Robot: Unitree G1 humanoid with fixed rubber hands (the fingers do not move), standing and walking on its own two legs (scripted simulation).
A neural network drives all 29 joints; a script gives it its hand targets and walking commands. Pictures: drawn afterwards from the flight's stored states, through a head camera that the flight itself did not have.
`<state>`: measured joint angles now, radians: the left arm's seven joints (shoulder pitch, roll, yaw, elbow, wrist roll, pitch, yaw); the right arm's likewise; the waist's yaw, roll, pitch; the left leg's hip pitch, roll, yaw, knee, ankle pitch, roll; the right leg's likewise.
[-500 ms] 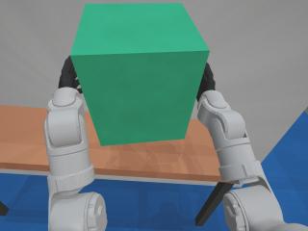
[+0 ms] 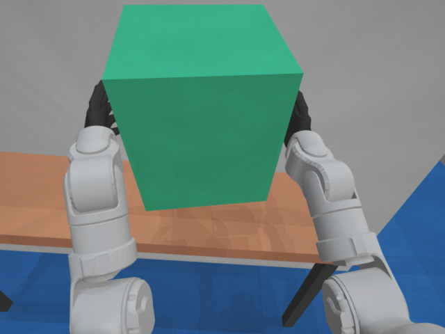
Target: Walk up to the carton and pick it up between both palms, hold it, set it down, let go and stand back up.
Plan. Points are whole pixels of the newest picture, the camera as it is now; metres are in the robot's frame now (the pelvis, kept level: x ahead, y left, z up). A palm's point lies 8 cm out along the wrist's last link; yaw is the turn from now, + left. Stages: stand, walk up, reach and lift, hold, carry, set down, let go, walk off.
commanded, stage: hold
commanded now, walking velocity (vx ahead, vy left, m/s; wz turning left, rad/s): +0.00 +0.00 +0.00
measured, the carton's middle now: (201, 112) +0.39 +0.01 +0.24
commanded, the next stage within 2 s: set down in 0.54 s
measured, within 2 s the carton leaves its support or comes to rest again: neither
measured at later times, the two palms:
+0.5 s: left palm (101, 130) +0.36 +0.16 +0.23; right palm (295, 132) +0.35 -0.14 +0.22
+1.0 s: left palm (111, 141) +0.38 +0.16 +0.20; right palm (286, 146) +0.38 -0.14 +0.18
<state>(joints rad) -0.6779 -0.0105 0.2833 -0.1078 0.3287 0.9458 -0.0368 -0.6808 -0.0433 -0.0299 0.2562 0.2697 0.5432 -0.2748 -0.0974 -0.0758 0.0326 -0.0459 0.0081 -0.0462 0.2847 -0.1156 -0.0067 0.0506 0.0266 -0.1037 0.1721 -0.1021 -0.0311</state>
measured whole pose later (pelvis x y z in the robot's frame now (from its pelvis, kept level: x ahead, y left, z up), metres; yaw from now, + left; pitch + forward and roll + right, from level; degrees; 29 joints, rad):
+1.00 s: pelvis +0.01 +0.00 +0.00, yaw +1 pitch -9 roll +0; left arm -0.65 -0.05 0.31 0.06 0.37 0.64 -0.08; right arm -0.63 0.05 -0.16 0.41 0.02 0.20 -0.15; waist -0.06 -0.07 0.14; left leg 0.02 0.00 -0.05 0.24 -0.11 -0.01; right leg 0.10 0.01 -0.12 0.18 -0.12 -0.03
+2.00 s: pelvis +0.03 -0.01 +0.00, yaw +1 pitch -2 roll +0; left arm -0.63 -0.09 0.30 0.41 0.31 0.31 0.04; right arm -0.61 0.02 -0.24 0.71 -0.06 -0.06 -0.12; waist -0.05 -0.05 0.05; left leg -0.07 0.00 -0.04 0.21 -0.10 -0.01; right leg 0.02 0.02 -0.11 0.12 -0.11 -0.03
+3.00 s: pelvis +0.04 -0.01 +0.00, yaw +2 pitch +8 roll +0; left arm -0.77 -0.07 0.49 0.83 0.33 0.03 0.04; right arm -0.76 0.10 -0.56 0.86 -0.41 -0.11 -0.05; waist -0.05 0.01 -0.06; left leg -0.24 0.00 -0.06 0.14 -0.05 -0.02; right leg -0.17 0.02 -0.12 0.11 -0.09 -0.04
